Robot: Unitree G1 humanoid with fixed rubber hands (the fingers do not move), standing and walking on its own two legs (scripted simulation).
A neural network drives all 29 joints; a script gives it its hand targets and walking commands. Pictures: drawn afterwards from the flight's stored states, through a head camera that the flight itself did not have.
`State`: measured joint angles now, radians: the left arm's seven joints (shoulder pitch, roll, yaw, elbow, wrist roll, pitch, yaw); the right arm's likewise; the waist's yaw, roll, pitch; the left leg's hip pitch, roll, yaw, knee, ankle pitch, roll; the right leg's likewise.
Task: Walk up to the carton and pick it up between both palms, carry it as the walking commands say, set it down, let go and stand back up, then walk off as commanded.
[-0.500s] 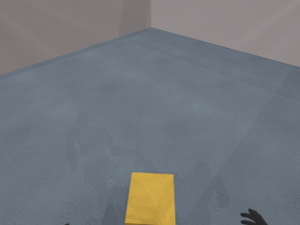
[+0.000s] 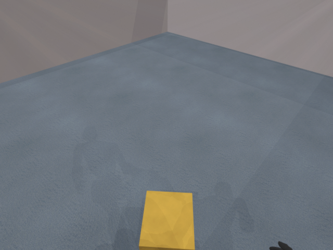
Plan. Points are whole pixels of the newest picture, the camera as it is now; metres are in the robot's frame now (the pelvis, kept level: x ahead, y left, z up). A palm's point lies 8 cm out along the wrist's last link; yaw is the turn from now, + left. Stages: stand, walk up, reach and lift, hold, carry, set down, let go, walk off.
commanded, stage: stand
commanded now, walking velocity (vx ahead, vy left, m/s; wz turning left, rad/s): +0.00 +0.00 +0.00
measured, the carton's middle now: (167, 227) +0.46 +0.00 -0.64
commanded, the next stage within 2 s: walk off in 0.50 s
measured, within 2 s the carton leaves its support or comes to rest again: neither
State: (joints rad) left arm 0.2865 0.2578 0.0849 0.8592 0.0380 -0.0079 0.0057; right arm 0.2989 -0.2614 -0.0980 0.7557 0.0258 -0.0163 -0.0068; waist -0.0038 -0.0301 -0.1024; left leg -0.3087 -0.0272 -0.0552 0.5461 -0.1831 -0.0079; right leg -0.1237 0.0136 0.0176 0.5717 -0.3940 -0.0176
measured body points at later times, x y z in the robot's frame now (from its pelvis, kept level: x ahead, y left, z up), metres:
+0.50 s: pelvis -0.01 +0.01 +0.00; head -0.05 +0.02 +0.45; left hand +0.06 +0.28 -0.14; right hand +0.09 -0.28 -0.10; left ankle +0.07 +0.12 -0.73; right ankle -0.05 -0.11 -0.73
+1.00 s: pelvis -0.02 +0.00 +0.00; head -0.03 +0.01 +0.45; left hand +0.03 +0.27 -0.15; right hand +0.06 -0.28 -0.11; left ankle +0.07 +0.12 -0.73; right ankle -0.05 -0.11 -0.73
